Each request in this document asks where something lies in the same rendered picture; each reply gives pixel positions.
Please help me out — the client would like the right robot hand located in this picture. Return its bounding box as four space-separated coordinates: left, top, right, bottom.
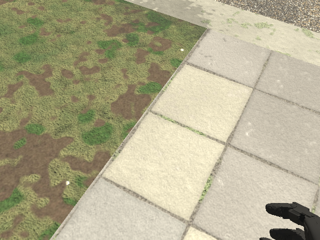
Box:
259 202 320 240

